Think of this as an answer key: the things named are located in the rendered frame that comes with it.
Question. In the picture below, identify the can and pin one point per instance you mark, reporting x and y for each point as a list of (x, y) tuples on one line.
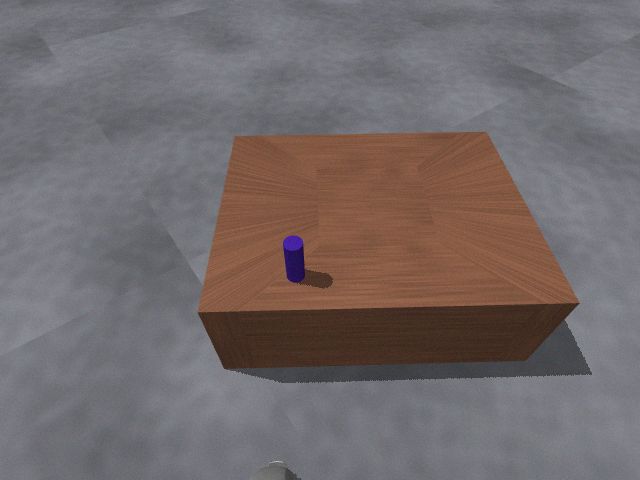
[(294, 258)]

